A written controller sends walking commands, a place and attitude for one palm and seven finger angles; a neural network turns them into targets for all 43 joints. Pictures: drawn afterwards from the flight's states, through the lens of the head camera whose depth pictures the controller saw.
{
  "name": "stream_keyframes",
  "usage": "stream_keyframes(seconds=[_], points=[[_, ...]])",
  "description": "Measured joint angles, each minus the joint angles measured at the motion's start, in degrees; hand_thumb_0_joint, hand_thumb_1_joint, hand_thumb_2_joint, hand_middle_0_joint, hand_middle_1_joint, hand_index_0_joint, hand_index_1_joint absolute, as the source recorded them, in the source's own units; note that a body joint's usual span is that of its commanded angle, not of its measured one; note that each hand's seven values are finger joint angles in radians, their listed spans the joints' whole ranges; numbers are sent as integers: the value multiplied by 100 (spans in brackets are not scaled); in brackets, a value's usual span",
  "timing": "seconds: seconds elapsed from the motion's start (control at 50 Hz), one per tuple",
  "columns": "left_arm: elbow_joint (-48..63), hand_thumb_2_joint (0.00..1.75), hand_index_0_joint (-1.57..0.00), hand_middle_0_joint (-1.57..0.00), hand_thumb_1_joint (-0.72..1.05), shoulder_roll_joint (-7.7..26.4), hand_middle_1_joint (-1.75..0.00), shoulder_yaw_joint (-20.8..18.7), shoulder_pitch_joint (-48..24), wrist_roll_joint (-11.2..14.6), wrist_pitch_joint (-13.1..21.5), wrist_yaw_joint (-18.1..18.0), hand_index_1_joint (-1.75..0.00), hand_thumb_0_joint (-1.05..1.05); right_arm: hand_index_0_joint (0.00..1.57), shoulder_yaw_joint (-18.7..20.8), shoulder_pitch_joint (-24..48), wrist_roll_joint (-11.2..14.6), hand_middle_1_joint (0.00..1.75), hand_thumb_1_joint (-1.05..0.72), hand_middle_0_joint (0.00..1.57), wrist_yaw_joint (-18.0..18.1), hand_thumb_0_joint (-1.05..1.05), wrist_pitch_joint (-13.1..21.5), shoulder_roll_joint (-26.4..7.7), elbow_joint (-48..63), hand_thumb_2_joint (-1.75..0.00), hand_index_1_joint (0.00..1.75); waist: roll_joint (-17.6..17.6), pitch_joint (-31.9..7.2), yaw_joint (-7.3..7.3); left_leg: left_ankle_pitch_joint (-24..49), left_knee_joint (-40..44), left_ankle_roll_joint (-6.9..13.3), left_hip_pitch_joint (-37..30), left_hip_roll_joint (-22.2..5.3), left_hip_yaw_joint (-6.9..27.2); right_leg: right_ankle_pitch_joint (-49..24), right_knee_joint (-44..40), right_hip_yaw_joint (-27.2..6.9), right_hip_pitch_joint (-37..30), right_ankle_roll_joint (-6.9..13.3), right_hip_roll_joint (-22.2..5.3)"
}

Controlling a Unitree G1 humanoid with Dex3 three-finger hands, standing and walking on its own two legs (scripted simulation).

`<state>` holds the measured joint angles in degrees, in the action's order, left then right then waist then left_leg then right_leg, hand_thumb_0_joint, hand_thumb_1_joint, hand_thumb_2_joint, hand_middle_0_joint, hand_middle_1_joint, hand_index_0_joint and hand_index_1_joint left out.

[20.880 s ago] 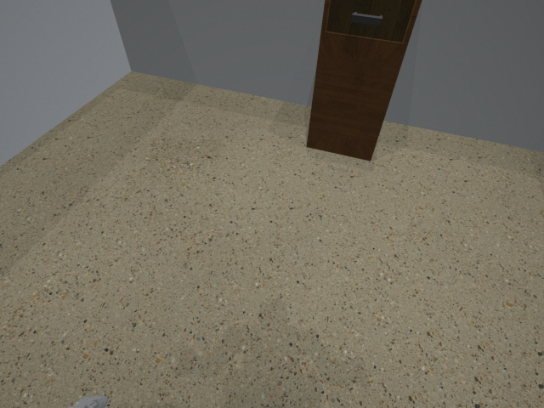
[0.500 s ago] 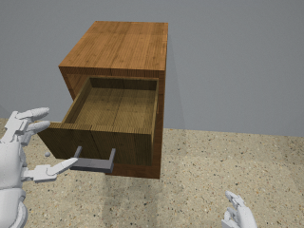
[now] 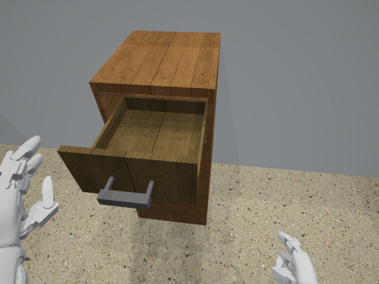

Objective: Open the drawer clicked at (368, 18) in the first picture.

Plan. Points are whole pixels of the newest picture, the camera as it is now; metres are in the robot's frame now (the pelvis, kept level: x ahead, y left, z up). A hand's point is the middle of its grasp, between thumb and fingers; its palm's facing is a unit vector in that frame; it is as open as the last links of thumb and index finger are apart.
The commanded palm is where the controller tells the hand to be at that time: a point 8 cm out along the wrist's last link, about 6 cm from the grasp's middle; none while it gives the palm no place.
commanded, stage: draw the hand back to the body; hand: left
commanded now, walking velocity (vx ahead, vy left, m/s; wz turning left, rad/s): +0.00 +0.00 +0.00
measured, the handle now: (127, 191) +0.32 +0.21 -0.01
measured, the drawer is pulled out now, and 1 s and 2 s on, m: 0.26 0.26 0.26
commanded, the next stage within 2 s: step back with the hand held close in 0.06 s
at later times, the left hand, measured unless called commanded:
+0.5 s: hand (44, 219) +0.16 +0.26 +0.15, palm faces +0.31 -0.81 -0.50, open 7.4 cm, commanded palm +0.10 +0.30 +0.18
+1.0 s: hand (4, 252) +0.11 +0.27 +0.16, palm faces +0.40 -0.79 -0.47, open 7.4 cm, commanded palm +0.03 +0.31 +0.18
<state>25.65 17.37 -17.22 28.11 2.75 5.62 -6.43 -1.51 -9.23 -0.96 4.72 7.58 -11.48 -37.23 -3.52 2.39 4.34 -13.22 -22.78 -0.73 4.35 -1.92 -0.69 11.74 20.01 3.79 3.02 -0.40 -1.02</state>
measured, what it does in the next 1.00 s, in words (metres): lifts its right foot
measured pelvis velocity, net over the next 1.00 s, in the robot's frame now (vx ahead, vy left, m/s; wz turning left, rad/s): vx -0.08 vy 0.02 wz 0.06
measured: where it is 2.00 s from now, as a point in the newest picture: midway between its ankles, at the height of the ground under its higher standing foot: outside the picture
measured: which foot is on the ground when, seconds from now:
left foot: down 0.00-1.00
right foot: down 0.00-0.92, up 0.94-1.00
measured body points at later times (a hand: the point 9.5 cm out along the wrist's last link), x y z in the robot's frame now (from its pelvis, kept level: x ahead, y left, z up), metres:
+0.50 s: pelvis -0.03 +0.02 -0.01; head +0.01 +0.01 +0.44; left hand +0.14 +0.30 +0.17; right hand +0.16 -0.23 -0.09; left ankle +0.00 +0.13 -0.75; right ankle +0.00 -0.12 -0.75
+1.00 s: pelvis -0.08 +0.02 -0.02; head -0.06 +0.04 +0.43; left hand +0.08 +0.31 +0.18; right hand +0.09 -0.21 -0.09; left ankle +0.00 +0.13 -0.75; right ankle -0.05 -0.11 -0.74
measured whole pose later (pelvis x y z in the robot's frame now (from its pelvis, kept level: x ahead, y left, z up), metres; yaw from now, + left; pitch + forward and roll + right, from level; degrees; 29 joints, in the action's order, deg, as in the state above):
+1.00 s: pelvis -0.08 +0.02 -0.02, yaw +3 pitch +2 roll -2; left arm 36.1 24.4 -23.4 34.9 2.0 11.9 -9.1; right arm -0.7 -12.7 -0.1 5.1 5.1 -11.1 -33.0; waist 0.4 0.8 -1.5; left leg -8.4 -32.0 1.3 25.6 0.3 2.5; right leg 13.8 34.7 0.8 21.2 -0.9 1.4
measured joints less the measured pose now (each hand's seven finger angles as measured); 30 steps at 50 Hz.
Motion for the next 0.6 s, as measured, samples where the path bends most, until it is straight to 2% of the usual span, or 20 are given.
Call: stream_keyframes(seconds=[0.18, 0.28, 0.38, 0.5, 0.6], points=[[33, 89, -21, -21, 88, 25, -31, 8, -17, -9, 9, -6, -31, 1, 20, -1, -67, -1, 30, -90, 20, -3, 2, 63, -9, -29, -90, 30, 8, 26, -32, 35, -1, -6, -2, -1, -2, -27, 20, -4, 9, 8, 0], [252, 90, -21, -21, 89, 156, -30, -264, 205, -16, 259, 67, -31, 1, 20, -7, -52, 39, 30, -90, 20, -75, 2, -215, -98, 205, -90, 30, 16, -114, -254, 15, -269, 12, 598, -28, 113, -96, 42, 103, 451, -1, 31], [557, 90, -21, -21, 89, 280, -30, -284, 586, 19, 374, 65, -30, 1, 20, 141, -2, 92, 30, -90, 20, -57, 1, -420, -225, 366, -90, 30, 65, -52, -361, 58, -404, 65, 1025, 41, 105, -127, 210, 92, 890, -52, -45], [814, 90, -22, -21, 89, 497, -30, -346, 859, 50, 327, 34, -30, 1, 20, 268, 26, 146, 30, -90, 20, 4, 1, -581, -241, 490, -90, 30, 183, 64, -380, 94, -556, 135, 1298, 142, 47, -97, 511, 30, 1240, -121, -160], [977, 90, -22, -21, 89, 612, -30, -492, 854, 45, 349, -34, -30, 1, 20, 221, 44, 143, 30, -90, 20, 8, 2, -546, -137, 578, -90, 30, 308, 100, -356, 129, -720, 166, 1509, 191, 12, -72, 810, -14, 1520, -135, -220]])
